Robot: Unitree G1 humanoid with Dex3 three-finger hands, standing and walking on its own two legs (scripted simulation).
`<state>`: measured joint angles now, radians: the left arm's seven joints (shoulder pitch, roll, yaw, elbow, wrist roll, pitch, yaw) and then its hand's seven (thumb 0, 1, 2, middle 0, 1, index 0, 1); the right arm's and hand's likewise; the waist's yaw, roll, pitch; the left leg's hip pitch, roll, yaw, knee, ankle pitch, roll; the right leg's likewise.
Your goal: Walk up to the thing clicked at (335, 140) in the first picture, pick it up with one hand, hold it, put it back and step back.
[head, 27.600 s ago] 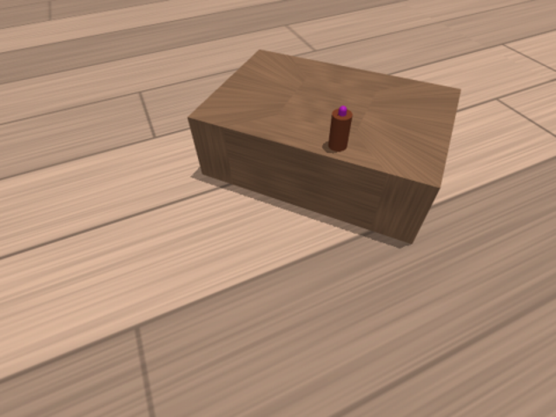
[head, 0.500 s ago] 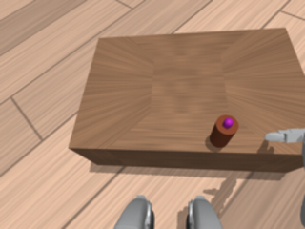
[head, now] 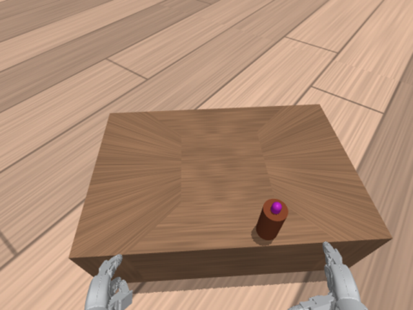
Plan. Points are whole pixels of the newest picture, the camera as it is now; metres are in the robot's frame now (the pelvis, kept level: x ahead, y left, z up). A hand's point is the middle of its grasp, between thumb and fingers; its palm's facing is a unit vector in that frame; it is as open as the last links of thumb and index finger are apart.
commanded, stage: home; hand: right
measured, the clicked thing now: (271, 218) +0.43 -0.20 -0.29
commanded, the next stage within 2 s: stand in 1.94 s
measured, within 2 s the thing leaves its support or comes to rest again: neither
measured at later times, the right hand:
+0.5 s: hand out of the picture +0.15 -0.18 -0.09, palm faces -0.01 +0.95 -0.32, open 17.4 cm
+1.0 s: hand out of the picture +0.04 -0.26 -0.11, palm faces -0.01 +0.93 -0.38, open 17.3 cm
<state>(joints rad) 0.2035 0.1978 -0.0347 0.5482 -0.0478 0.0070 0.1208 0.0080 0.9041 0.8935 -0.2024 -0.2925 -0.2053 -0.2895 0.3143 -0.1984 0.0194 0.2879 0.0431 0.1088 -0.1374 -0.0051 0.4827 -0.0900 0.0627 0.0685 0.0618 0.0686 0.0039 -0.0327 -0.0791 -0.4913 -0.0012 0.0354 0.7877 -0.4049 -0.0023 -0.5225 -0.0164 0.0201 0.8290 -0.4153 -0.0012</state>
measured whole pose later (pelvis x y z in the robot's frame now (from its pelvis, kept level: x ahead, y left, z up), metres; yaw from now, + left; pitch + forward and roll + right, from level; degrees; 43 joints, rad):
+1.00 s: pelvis -0.02 -0.01 +0.04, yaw +0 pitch -4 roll +0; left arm 0.21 0.31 0.01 1.04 0.04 0.03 0.00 0.01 0.91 0.90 -0.20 -0.30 -0.21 -0.30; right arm 0.21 -0.33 0.00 1.03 -0.03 0.01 -0.03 0.00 0.51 -0.07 0.06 0.06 0.06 0.06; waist 0.00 -0.02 0.02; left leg -0.14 0.04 0.02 0.42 -0.21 -0.02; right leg -0.14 0.03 0.00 0.40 -0.18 -0.02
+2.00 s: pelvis +0.00 +0.01 +0.04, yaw +0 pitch -3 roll -1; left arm 0.11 0.34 0.01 1.14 0.02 0.01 0.00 0.00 0.91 0.90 -0.20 -0.30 -0.21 -0.30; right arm 0.11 -0.34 0.01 1.12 -0.02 -0.01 -0.02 0.00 0.50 -0.07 0.06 0.06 0.06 0.06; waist 0.00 -0.02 0.04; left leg -0.10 0.00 0.02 0.34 -0.19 0.01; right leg -0.09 -0.01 0.00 0.29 -0.15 0.02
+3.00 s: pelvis +0.00 +0.02 +0.04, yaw +2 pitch -2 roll +0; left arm 0.14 0.34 0.00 1.14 0.02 0.00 -0.01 0.00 0.91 0.89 -0.20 -0.30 -0.21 -0.30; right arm 0.12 -0.35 0.01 1.14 -0.01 0.00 0.00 0.01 -0.90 -0.90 0.20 0.30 0.20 0.30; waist 0.00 -0.01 0.05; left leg -0.10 -0.01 0.00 0.33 -0.18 0.02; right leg -0.09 -0.02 -0.01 0.30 -0.17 0.02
